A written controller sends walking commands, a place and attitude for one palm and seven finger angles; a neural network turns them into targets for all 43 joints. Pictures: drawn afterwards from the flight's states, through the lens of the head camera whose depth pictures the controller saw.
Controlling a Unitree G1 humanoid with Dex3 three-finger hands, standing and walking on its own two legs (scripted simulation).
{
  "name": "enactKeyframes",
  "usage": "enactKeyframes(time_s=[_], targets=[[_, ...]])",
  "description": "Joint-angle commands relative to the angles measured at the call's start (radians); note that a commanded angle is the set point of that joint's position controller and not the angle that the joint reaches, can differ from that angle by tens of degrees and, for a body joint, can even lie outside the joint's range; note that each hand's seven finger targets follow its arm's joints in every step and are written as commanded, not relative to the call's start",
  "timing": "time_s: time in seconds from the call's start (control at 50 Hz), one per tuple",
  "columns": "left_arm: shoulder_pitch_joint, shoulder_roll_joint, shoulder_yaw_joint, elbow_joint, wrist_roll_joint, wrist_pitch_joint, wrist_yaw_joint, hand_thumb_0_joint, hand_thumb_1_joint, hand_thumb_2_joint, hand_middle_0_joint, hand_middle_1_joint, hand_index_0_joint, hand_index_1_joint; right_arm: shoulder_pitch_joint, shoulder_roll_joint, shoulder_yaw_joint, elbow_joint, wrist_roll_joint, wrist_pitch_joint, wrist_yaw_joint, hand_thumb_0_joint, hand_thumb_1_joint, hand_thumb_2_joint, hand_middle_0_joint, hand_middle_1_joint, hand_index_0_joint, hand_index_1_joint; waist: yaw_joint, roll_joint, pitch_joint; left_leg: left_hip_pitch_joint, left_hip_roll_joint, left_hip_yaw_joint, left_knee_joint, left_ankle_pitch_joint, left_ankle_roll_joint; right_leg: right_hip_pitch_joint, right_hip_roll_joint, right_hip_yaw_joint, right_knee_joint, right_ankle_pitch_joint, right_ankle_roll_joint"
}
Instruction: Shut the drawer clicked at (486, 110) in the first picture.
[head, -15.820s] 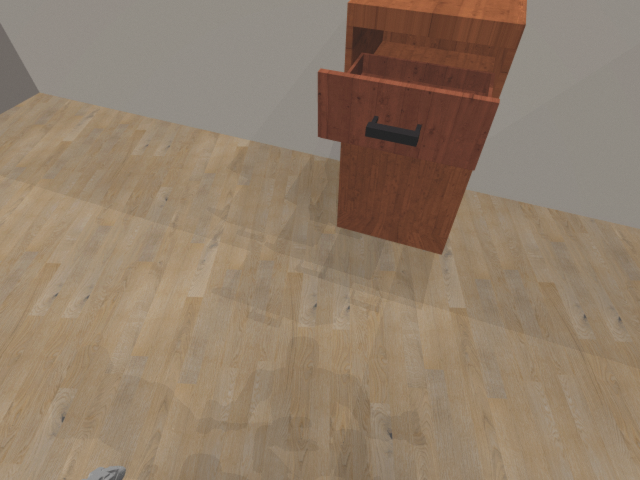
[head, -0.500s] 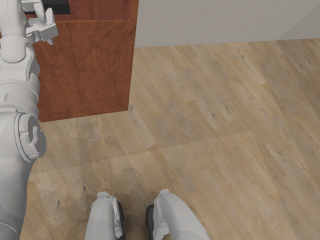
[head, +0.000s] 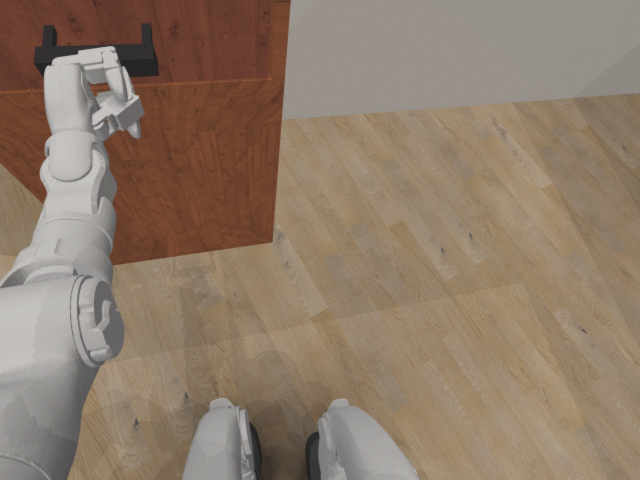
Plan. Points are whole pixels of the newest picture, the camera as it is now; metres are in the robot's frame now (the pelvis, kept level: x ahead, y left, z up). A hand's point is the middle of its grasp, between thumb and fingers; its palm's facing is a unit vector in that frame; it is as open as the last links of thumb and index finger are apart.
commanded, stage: draw the hand back to the body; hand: left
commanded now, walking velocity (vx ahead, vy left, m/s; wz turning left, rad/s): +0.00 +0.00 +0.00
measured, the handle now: (99, 47) +0.63 +0.20 +0.07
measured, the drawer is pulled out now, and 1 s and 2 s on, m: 0.00 0.00 0.00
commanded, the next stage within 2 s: step back with the hand held close in 1.42 s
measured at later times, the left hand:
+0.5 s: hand (66, 160) +0.42 +0.19 +0.14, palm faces +0.11 -0.99 -0.04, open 3.3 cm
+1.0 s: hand out of the picture +0.28 +0.21 +0.21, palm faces +0.31 -0.90 -0.29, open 3.3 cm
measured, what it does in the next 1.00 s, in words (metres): rises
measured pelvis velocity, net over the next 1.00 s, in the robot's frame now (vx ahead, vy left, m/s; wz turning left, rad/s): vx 0.05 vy -0.02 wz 0.04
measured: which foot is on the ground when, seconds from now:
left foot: down 0.00-1.00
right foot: down 0.00-1.00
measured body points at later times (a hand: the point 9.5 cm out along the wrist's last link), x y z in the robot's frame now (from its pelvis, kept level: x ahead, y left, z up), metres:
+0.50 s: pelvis +0.04 -0.01 +0.06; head +0.10 +0.00 +0.51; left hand +0.41 +0.24 +0.14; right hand +0.16 -0.27 -0.05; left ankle +0.05 +0.08 -0.64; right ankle +0.00 -0.10 -0.64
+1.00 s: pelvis +0.05 -0.02 +0.11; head +0.04 -0.04 +0.56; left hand +0.26 +0.26 +0.23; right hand +0.26 -0.22 +0.02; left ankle +0.05 +0.08 -0.64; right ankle +0.00 -0.10 -0.64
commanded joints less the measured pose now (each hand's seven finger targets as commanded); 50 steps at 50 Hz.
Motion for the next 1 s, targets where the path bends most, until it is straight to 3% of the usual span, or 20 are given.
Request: enactKeyframes(time_s=[0.0,0.02,0.06,0.08,0.1,0.14,0.24,0.32,0.38,0.42,0.52,0.54,0.56,0.58,0.6,0.66,0.78,0.82,0.86,0.98], targets=[[-0.458,0.205,0.023,-0.288,-0.024,-0.091,0.011,0.0,0.9,0.9,-1.4,-1.6,-1.4,-1.6,0.205,-0.19,-0.082,-0.03,0.0,0.006,-0.007,0.0,-0.9,-0.9,0.2,0.3,0.2,0.3,-0.011,0.153,-0.553,0.607,-0.014,-0.123,-0.104,0.35,-0.028,0.093,0.011,0.095,-0.152,0.283,0.018],[-0.445,0.21,0.031,-0.3,-0.027,-0.099,0.009,0.0,0.9,0.9,-1.4,-1.6,-1.4,-1.6,0.207,-0.19,-0.084,-0.027,-0.001,0.01,-0.005,0.0,-0.9,-0.9,0.2,0.3,0.2,0.3,-0.004,0.154,-0.556,0.624,-0.011,-0.124,-0.107,0.379,-0.032,0.101,0.012,0.091,-0.148,0.306,0.017],[-0.289,0.232,0.073,-0.388,-0.047,-0.109,-0.002,0.0,0.9,0.9,-1.4,-1.6,-1.4,-1.6,0.197,-0.191,-0.094,-0.06,0.007,0.024,0.0,0.0,-0.9,-0.9,0.2,0.3,0.2,0.3,0.064,0.158,-0.645,0.691,-0.018,-0.108,-0.131,0.476,-0.037,0.212,0.015,0.095,-0.15,0.404,0.012],[-0.25,0.2,0.047,-0.475,-0.057,-0.11,-0.01,0.0,0.9,0.9,-1.4,-1.6,-1.4,-1.6,0.183,-0.181,-0.096,-0.077,0.014,0.029,0.004,0.0,-0.9,-0.9,0.2,0.3,0.2,0.3,0.08,0.2,-0.688,0.751,-0.02,-0.1,-0.145,0.541,-0.041,0.248,0.015,0.095,-0.158,0.461,0.012],[-0.158,0.165,0.03,-0.522,-0.069,-0.096,-0.018,0.0,0.9,0.9,-1.4,-1.6,-1.4,-1.6,0.172,-0.175,-0.101,-0.092,0.025,0.036,0.01,0.0,-0.9,-0.9,0.2,0.3,0.2,0.3,0.096,0.187,-0.694,0.785,-0.021,-0.093,-0.161,0.567,-0.043,0.283,0.02,0.092,-0.176,0.489,0.013],[-0.02,0.149,0.028,-0.563,-0.097,-0.049,-0.031,0.0,0.9,0.9,-1.4,-1.6,-1.4,-1.6,0.153,-0.174,-0.104,-0.11,0.042,0.049,0.008,0.0,-0.9,-0.9,0.2,0.3,0.2,0.3,0.103,0.084,-0.614,0.729,-0.029,-0.072,-0.2,0.529,-0.032,0.379,0.022,0.098,-0.223,0.529,0.022],[0.148,0.053,-0.037,-0.752,-0.168,0.005,-0.05,0.0,0.9,0.9,-1.4,-1.6,-1.4,-1.6,0.087,-0.159,-0.105,-0.141,0.078,0.037,-0.016,0.0,-0.9,-0.9,0.2,0.3,0.2,0.3,0.114,0.016,-0.467,0.74,-0.039,-0.045,-0.287,0.475,-0.021,0.491,0.016,0.109,-0.31,0.58,0.032],[0.266,-0.026,-0.113,-0.846,-0.187,0.0,-0.066,0.0,0.9,0.9,-1.4,-1.6,-1.4,-1.6,0.039,-0.15,-0.104,-0.137,0.088,0.008,-0.027,0.0,-0.9,-0.9,0.2,0.3,0.2,0.3,0.116,0.058,-0.368,0.839,-0.035,-0.051,-0.331,0.51,-0.026,0.462,0.011,0.096,-0.345,0.562,0.03],[0.355,-0.052,-0.142,-0.912,-0.202,0.02,-0.085,0.0,0.9,0.9,-1.4,-1.6,-1.4,-1.6,-0.005,-0.149,-0.103,-0.151,0.096,-0.008,-0.034,0.0,-0.9,-0.9,0.2,0.3,0.2,0.3,0.132,0.07,-0.35,0.9,-0.035,-0.059,-0.359,0.534,-0.027,0.477,0.002,0.092,-0.366,0.557,0.029],[0.419,-0.065,-0.15,-0.935,-0.216,0.046,-0.095,0.0,0.9,0.9,-1.4,-1.6,-1.4,-1.6,-0.039,-0.15,-0.102,-0.166,0.101,-0.014,-0.043,0.0,-0.9,-0.9,0.2,0.3,0.2,0.3,0.14,0.018,-0.298,0.9,-0.035,-0.061,-0.386,0.502,-0.027,0.489,0.0,0.085,-0.389,0.531,0.031],[0.51,-0.025,-0.111,-1.087,-0.241,0.092,-0.103,0.0,0.9,0.9,-1.4,-1.6,-1.4,-1.6,-0.138,-0.142,-0.085,-0.215,0.106,-0.04,-0.065,0.0,-0.9,-0.9,0.2,0.3,0.2,0.3,0.182,-0.025,-0.277,0.896,-0.052,-0.049,-0.441,0.428,-0.017,0.604,-0.015,0.097,-0.429,0.532,0.031],[0.591,0.042,-0.152,-1.166,-0.14,0.13,-0.03,0.0,0.9,0.9,-1.4,-1.6,-1.4,-1.6,-0.227,-0.124,-0.09,-0.236,0.105,-0.011,-0.083,0.0,-0.9,-0.9,0.2,0.3,0.2,0.3,0.231,-0.015,-0.282,0.955,-0.048,-0.032,-0.504,0.392,-0.029,0.652,-0.046,0.158,-0.502,0.521,0.029],[0.604,0.014,-0.166,-1.22,-0.138,0.157,0.007,0.0,0.9,0.9,-1.4,-1.6,-1.4,-1.6,-0.241,-0.115,-0.082,-0.254,0.104,-0.006,-0.096,0.0,-0.9,-0.9,0.2,0.3,0.2,0.3,0.214,0.0,-0.241,0.963,-0.052,-0.029,-0.532,0.369,-0.025,0.676,-0.048,0.159,-0.535,0.503,0.029],[0.639,0.0,-0.184,-1.26,-0.125,0.179,0.033,0.0,0.9,0.9,-1.4,-1.6,-1.4,-1.6,-0.259,-0.111,-0.075,-0.251,0.103,-0.003,-0.104,0.0,-0.9,-0.9,0.2,0.3,0.2,0.3,0.221,0.025,-0.23,0.986,-0.047,-0.031,-0.558,0.37,-0.026,0.707,-0.053,0.156,-0.55,0.496,0.026],[0.687,0.01,-0.171,-1.248,-0.118,0.202,0.054,0.0,0.9,0.9,-1.4,-1.6,-1.4,-1.6,-0.274,-0.11,-0.07,-0.247,0.103,0.003,-0.114,0.0,-0.9,-0.9,0.2,0.3,0.2,0.3,0.22,-0.028,-0.177,0.98,-0.045,-0.027,-0.58,0.352,-0.022,0.719,-0.054,0.157,-0.583,0.495,0.032],[0.727,0.014,-0.166,-1.28,-0.108,0.244,0.082,0.0,0.9,0.9,-1.4,-1.6,-1.4,-1.6,-0.308,-0.11,-0.061,-0.24,0.101,0.007,-0.137,0.0,-0.9,-0.9,0.2,0.3,0.2,0.3,0.219,-0.065,-0.109,1.023,-0.045,-0.027,-0.649,0.346,-0.018,0.768,-0.054,0.157,-0.653,0.483,0.035],[0.894,-0.032,-0.188,-1.462,-0.101,0.286,0.096,0.0,0.9,0.9,-1.4,-1.6,-1.4,-1.6,-0.348,-0.092,-0.045,-0.234,0.087,-0.025,-0.141,0.0,-0.9,-0.9,0.2,0.3,0.2,0.3,0.238,0.008,-0.077,1.179,-0.035,-0.031,-0.744,0.423,-0.021,0.862,-0.059,0.144,-0.736,0.498,0.021],[0.979,-0.026,-0.17,-1.526,-0.1,0.293,0.1,0.0,0.9,0.9,-1.4,-1.6,-1.4,-1.6,-0.358,-0.091,-0.044,-0.234,0.081,-0.036,-0.138,0.0,-0.9,-0.9,0.2,0.3,0.2,0.3,0.247,0.009,-0.058,1.202,-0.034,-0.03,-0.768,0.448,-0.023,0.889,-0.058,0.14,-0.759,0.516,0.02],[1.058,0.001,-0.133,-1.549,-0.098,0.298,0.1,0.0,0.9,0.9,-1.4,-1.6,-1.4,-1.6,-0.365,-0.097,-0.045,-0.227,0.073,-0.041,-0.136,0.0,-0.9,-0.9,0.2,0.3,0.2,0.3,0.259,-0.046,-0.034,1.201,-0.04,-0.025,-0.787,0.453,-0.021,0.905,-0.053,0.141,-0.795,0.528,0.023],[1.208,0.004,-0.083,-1.706,-0.104,0.297,0.1,0.0,0.9,0.9,-1.4,-1.6,-1.4,-1.6,-0.384,-0.081,-0.048,-0.229,0.062,-0.058,-0.129,0.0,-0.9,-0.9,0.2,0.3,0.2,0.3,0.265,-0.001,0.021,1.219,-0.041,-0.015,-0.811,0.446,-0.021,0.94,-0.063,0.145,-0.826,0.513,0.021]])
